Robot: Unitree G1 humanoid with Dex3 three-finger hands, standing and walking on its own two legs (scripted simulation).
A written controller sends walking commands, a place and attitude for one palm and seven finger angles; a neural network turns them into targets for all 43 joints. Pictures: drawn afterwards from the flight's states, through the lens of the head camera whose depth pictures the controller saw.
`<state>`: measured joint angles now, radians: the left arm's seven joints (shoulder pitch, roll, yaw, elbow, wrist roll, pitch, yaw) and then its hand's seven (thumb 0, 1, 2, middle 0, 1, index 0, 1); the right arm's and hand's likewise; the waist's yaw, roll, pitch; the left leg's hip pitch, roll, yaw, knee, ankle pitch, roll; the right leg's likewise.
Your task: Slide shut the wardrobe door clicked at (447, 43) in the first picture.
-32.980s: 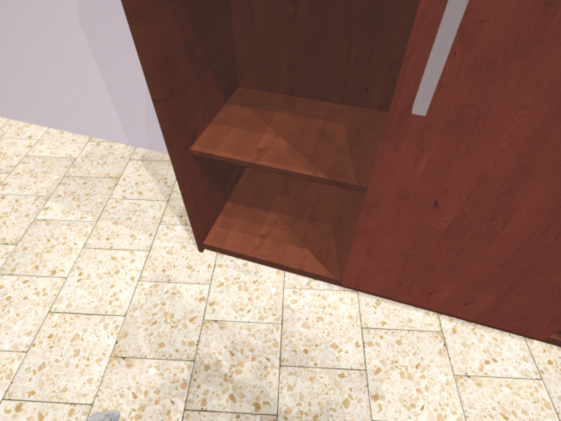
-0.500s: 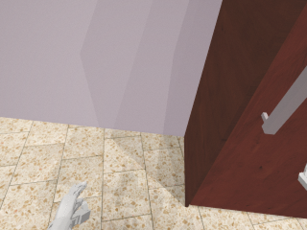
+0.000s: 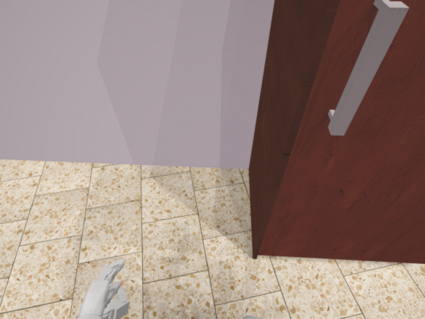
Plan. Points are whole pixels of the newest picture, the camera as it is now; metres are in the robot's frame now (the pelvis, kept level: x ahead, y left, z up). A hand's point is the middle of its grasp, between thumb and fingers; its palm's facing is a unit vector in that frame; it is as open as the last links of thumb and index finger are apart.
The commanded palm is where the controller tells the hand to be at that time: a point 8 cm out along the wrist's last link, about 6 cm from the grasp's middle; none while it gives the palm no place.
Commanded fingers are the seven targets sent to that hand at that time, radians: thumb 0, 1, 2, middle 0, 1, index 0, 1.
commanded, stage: step back with the hand held close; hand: right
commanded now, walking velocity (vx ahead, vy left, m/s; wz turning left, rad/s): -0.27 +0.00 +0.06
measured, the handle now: (355, 73) +0.48 -0.24 +0.23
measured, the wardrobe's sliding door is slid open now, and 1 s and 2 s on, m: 0.00 0.00 0.00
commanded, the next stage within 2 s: stop stepping back and stand still in 0.50 s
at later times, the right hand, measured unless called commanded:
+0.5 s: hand out of the picture +0.13 -0.28 +0.19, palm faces +0.38 +0.85 -0.37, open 7.4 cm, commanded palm +0.08 -0.32 +0.19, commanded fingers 0.00 -0.90 -0.90 0.20 0.30 0.20 0.30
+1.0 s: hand out of the picture +0.01 -0.35 +0.18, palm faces +0.46 +0.85 -0.24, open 7.4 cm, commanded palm -0.05 -0.38 +0.19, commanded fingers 0.00 -0.90 -0.90 0.20 0.30 0.20 0.30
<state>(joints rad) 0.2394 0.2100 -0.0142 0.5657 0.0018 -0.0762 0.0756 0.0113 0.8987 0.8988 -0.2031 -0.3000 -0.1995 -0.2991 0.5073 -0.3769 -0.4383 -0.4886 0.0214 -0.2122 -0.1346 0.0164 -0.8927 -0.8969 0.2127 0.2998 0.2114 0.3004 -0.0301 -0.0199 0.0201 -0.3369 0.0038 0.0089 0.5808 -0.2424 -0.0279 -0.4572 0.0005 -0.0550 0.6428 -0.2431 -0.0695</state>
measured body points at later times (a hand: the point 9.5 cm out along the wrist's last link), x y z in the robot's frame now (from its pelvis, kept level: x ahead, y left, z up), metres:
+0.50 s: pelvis -0.09 -0.03 +0.01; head -0.09 -0.07 +0.46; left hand +0.07 +0.21 -0.06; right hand +0.10 -0.32 +0.21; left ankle -0.16 +0.11 -0.72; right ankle +0.00 -0.09 -0.71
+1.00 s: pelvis -0.21 -0.09 +0.00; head -0.26 -0.13 +0.45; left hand -0.12 +0.18 -0.07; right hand -0.02 -0.39 +0.19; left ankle -0.25 +0.03 -0.72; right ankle -0.19 -0.21 -0.73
